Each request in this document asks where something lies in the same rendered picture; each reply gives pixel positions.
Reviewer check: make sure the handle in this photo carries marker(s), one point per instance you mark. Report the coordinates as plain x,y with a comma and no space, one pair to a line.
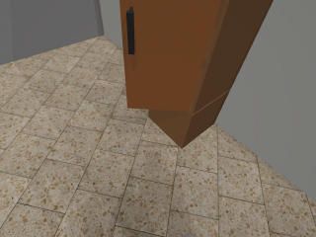
130,30

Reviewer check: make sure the cupboard door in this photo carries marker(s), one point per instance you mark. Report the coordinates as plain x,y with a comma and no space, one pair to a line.
170,42

